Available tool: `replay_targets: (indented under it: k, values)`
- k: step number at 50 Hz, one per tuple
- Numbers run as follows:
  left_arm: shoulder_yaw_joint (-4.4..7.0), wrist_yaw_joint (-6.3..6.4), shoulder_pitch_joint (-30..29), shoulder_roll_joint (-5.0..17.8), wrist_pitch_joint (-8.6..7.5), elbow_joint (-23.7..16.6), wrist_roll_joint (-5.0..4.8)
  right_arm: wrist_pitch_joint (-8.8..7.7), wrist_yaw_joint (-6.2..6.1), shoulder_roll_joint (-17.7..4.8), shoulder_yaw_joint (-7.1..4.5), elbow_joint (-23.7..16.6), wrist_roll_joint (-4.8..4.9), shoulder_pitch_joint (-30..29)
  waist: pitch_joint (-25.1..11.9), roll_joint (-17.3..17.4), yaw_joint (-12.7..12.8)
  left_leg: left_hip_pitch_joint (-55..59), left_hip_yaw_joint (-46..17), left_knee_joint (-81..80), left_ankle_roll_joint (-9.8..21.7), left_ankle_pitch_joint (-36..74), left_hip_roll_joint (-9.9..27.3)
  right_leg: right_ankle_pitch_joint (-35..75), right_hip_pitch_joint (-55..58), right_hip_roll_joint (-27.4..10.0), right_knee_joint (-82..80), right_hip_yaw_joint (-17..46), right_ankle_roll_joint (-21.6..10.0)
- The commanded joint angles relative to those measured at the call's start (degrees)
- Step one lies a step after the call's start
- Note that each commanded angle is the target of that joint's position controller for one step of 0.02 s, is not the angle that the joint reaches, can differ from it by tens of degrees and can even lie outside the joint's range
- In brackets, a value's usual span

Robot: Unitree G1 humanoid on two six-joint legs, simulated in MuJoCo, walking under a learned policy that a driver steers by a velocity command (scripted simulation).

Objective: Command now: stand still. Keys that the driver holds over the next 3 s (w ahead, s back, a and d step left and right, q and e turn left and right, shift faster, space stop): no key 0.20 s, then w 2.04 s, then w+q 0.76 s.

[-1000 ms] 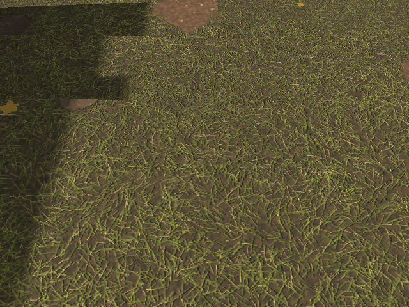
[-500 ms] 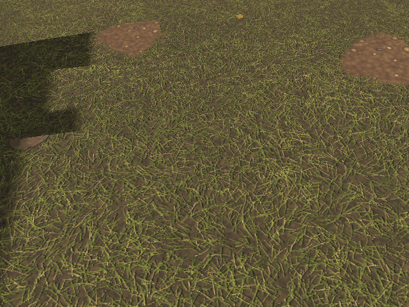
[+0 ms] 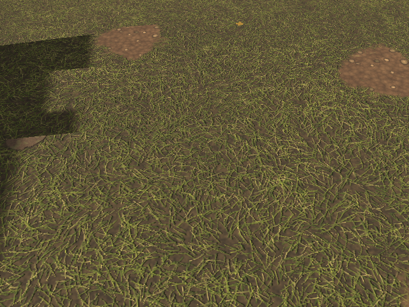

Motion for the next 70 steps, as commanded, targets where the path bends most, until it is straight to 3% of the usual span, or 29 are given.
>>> replay_targets:
  k: [1, 10, 12, 15, 16, 18, 21, 22, 23, 24, 25, 29, 34, 40, 43, 44, 45, 46, 47, 48, 49, 50, 51, 54, 58, 62, 66, 68, 70]
  values:
    - [1.38, 0.36, 0.0, 6.3, -0.71, -1.8, -0.08, -0.38, -0.32, -6.9, -1.27, -0.9, 0.03, 0.5, -1.5, -0.5, -0.1, 0.4, 0.0, -2.8, 1.0, 9.8, 0.1, 13.7, -1.0, -3.5, -5.0, 3.0, -1.0]
    - [0.98, 0.8, 1.2, 6.0, -0.74, 2.1, -0.28, -0.19, -0.56, -5.9, -1.06, 1.6, 0.07, 1.3, -0.5, -0.1, 0.0, -0.3, 0.3, -3.0, 1.2, 8.9, -0.4, 12.0, -1.4, -2.9, -5.1, 2.1, -0.5]
    - [1.3, 1.12, 2.4, 6.7, -0.39, 3.4, -0.74, -0.03, -0.68, -5.1, -1.0, 2.4, 0.53, 2.5, -0.9, -1.3, 0.3, -1.8, 3.0, -0.5, 1.9, -4.5, -2.9, -5.9, -1.7, -2.0, -6.1, 2.1, -1.7]
    - [2.23, 1.12, 5.2, 9.7, -0.86, 3.9, -1.45, -1.29, -0.38, -3.5, -0.71, 0.3, 0.85, -0.4, 5.3, -7.5, 2.2, -12.3, 4.8, 9.2, 3.7, -15.0, -4.7, -31.9, -5.4, -9.6, -13.8, 14.2, -7.3]
    - [2.67, 1.02, 6.7, 11.0, -1.46, 4.5, -1.68, -2.25, 0.09, -2.5, -0.5, -0.5, 1.18, -0.8, 6.0, -10.9, 2.5, -14.5, 4.5, 14.3, 4.4, -12.4, -4.4, -34.6, -4.9, -14.2, -17.2, 21.1, -10.1]
    - [2.75, 0.92, 5.5, 10.8, -2.65, 4.2, -1.79, -4.01, 1.18, -2.7, -0.66, -1.1, 1.96, -0.7, 7.8, -11.2, 1.4, -15.9, 1.0, 17.7, 7.0, -13.3, -1.4, -30.6, -6.4, -18.2, -18.9, 26.4, -12.4]
    - [2.22, 0.53, -3.3, 8.9, -2.67, 1.4, -2.63, -5.47, 2.21, -3.0, -1.34, 3.7, 1.75, 10.4, 4.7, -6.2, -5.1, 4.9, 3.2, -1.2, 8.7, -1.6, -3.4, -16.2, -14.5, -10.2, -10.4, 12.3, -6.7]
    - [1.34, 0.32, -4.5, 5.7, -2.97, 0.5, -1.94, -5.41, 2.2, -5.3, -2.17, 5.8, 0.93, 16.6, 1.7, 1.4, -6.6, 13.1, -5.9, -5.1, 9.1, -3.0, 2.1, -9.1, -19.6, -5.1, 3.1, 4.7, -3.5]
    - [0.68, 0.49, -5.5, 3.0, -3.83, -2.0, -1.62, -5.64, 2.57, -12.6, -3.79, 6.3, 1.05, 22.6, -0.3, 16.8, -7.5, 18.8, -29.3, -15.2, 15.4, -11.9, 14.9, -11.0, -29.6, 1.7, 20.8, -3.3, 0.4]
    - [1.33, 0.65, -5.4, 5.2, -4.74, -2.3, -2.97, -6.34, 2.95, -11.3, -2.95, 5.6, -0.11, 20.9, 1.5, 14.1, -6.0, 16.3, -40.4, -18.5, 19.9, -16.5, 20.0, -17.0, -34.7, 0.5, 32.2, 2.1, -0.1]
    - [1.49, 0.2, -3.4, 5.9, -5.43, -1.4, -3.87, -6.92, 2.81, -7.7, -1.99, 3.9, 0.25, 16.5, 5.3, 8.8, -3.5, 15.5, -35.6, -18.0, 19.0, -16.1, 18.8, -11.9, -38.6, -2.8, 37.2, 4.5, -1.4]
    - [2.37, -1.23, -4.8, 6.2, -6.5, -0.2, -1.85, -6.41, 2.93, -2.9, -0.39, 2.2, 0.33, 14.6, 3.9, 6.0, -2.3, 16.1, -15.1, -18.3, 12.6, 7.9, 10.5, 4.0, -36.9, -7.6, 31.8, 0.4, -2.0]
    - [0.76, -2.2, -14.2, 1.3, -5.76, -3.5, -1.93, -5.01, 1.21, -5.2, -0.38, 1.4, -0.1, 16.6, 4.7, 4.8, -3.7, 10.4, -5.8, -20.3, 12.9, 20.4, 7.4, 13.1, -31.3, -5.8, 15.5, -4.1, 1.2]
    - [0.48, -3.51, -21.8, 3.1, -6.09, -6.7, -2.54, -4.77, 0.72, -6.6, -1.23, 1.9, 1.05, 19.5, 7.3, 6.0, -3.4, 12.4, -3.5, -20.7, 12.9, 22.8, 10.5, 17.8, -25.4, -3.9, 2.8, -4.1, -1.2]
    - [2.14, -3.58, -15.3, 6.8, -6.34, -5.4, -2.3, -4.02, 0.69, -8.5, -2.22, 1.0, 0.68, 17.3, 0.6, 7.8, 2.0, 16.9, -1.9, -10.1, 11.1, 48.0, 11.6, 13.8, -14.5, -0.6, 2.3, -5.6, -4.4]
    - [3.45, -3.16, -6.3, 8.8, -6.15, -2.7, -2.44, -3.44, 0.7, -8.4, -2.22, 0.5, 0.31, 16.3, -5.0, 7.9, 6.7, 15.3, -0.2, 0.0, 9.9, 55.3, 9.8, 13.7, -3.5, 1.1, 2.0, -6.7, -6.1]
    - [4.57, -2.48, 4.0, 11.1, -5.75, 0.2, -2.36, -3.24, 0.75, -7.7, -1.83, -0.5, -0.11, 15.6, -11.3, 6.9, 11.1, 5.4, 0.3, 13.3, 8.4, 48.7, 7.7, 13.4, 12.9, -2.7, 3.4, -2.5, -8.4]
    - [5.74, -2.04, 12.3, 16.1, -5.35, 2.2, -0.67, -4.02, 1.39, -0.8, -0.01, -1.8, -0.38, 21.5, -21.1, -6.4, 9.0, -16.8, 1.9, 36.6, 5.0, 20.0, -1.4, 1.6, 35.3, -18.3, 1.2, 22.9, -16.8]
    - [4.53, -2.36, 11.8, 13.0, -5.22, 2.8, -0.96, -5.76, 1.88, 0.5, 0.56, -0.9, 0.77, 22.0, -25.9, -12.9, 8.3, -24.7, -5.6, 49.3, 4.8, -15.6, -6.8, -5.9, 36.4, -24.7, -10.9, 43.2, -20.2]
    - [3.39, -2.52, 6.0, 9.6, -5.52, 2.4, -1.56, -7.03, 2.23, -4.7, -1.03, -3.2, 2.51, 16.0, -14.8, -10.1, 7.4, -30.5, -7.2, 53.6, 6.0, -13.7, -3.0, -8.0, 27.2, -22.2, -13.2, 36.8, -17.0]
    - [2.73, -2.57, 1.0, 7.4, -5.84, 1.5, -1.51, -7.65, 2.1, -6.2, -1.38, -4.6, 3.32, 11.2, -7.8, -5.9, 5.6, -30.5, -5.4, 52.2, 6.9, -8.7, 0.1, -3.4, 17.3, -20.1, -14.5, 27.3, -15.0]
    - [2.28, -2.94, -2.7, 6.0, -6.32, 1.3, -1.01, -7.65, 1.62, -5.5, -1.61, -5.0, 2.86, 9.3, -3.9, -1.8, 3.3, -28.1, -4.3, 48.1, 6.9, -4.3, 2.6, 2.9, 8.6, -17.7, -16.3, 20.7, -13.6]
    - [1.81, -3.16, -4.7, 4.4, -6.82, 1.2, -0.43, -6.96, 1.23, -5.0, -2.12, -4.8, 2.0, 9.9, -2.8, -2.3, 1.1, -24.2, -4.6, 44.8, 6.8, -1.7, 4.6, 7.2, 3.2, -15.2, -17.8, 15.6, -12.4]
    - [1.76, -3.21, -3.7, 4.8, -7.33, 3.2, -0.62, -4.9, 1.0, -1.9, -1.94, -5.2, 1.24, 11.4, -1.0, -3.7, -1.3, -20.7, -3.7, 39.5, 5.6, -0.2, 6.0, 10.5, -4.4, -13.6, -21.8, 9.8, -13.4]
    - [2.32, -1.43, 0.6, 7.9, -7.25, 5.0, -0.61, -4.72, 0.95, -3.1, -2.25, -9.4, 0.28, 1.5, 2.0, -2.2, 0.5, -28.1, -2.8, 25.7, 3.2, 11.7, 6.6, 12.8, -3.0, -12.9, -24.0, 6.2, -13.4]
    - [2.5, -0.62, 5.3, 9.4, -6.68, 6.4, -1.38, -5.46, 2.0, -1.6, -1.38, -11.9, 0.71, -7.5, 2.4, -1.9, 3.7, -24.4, 0.4, 10.4, 2.9, 21.9, 3.3, 14.1, -0.9, -11.2, -23.5, 1.9, -11.1]
    - [2.79, -0.45, 9.5, 9.9, -5.55, 8.6, -2.01, -5.72, 3.27, -2.7, -1.2, -14.5, 1.3, -12.8, 3.1, -2.1, 4.9, -26.3, -0.6, 4.3, 4.2, 18.8, 2.3, 15.0, 8.4, -14.9, -19.7, 2.8, -10.3]
    - [3.13, -0.3, 9.5, 10.5, -4.79, 8.8, -1.99, -5.99, 3.83, -4.1, -1.56, -15.2, 1.36, -12.3, 2.2, -2.8, 3.6, -24.6, -0.4, 2.7, 5.8, 14.1, 1.6, 18.9, 12.3, -16.7, -16.6, 3.5, -9.3]
    - [3.17, -0.28, 7.4, 10.9, -4.01, 8.3, -1.74, -6.22, 3.9, -6.7, -2.96, -13.4, 1.36, -4.3, -2.8, -3.8, -1.4, -12.8, 2.3, 0.9, 8.0, 11.1, -1.4, 34.3, 12.7, -14.9, -6.3, 1.4, -7.4]
Next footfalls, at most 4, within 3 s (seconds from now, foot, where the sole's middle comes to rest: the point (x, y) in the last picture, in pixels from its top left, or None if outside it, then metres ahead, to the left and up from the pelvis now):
0.90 right None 0.42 -0.08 -0.77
1.42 left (163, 251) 0.72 0.17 -0.77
1.98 right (221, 177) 1.04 -0.05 -0.77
2.54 left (167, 137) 1.28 0.18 -0.77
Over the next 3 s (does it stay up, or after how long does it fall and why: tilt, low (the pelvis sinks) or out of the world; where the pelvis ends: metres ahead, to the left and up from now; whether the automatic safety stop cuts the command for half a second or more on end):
stays up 1.43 0.11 -0.11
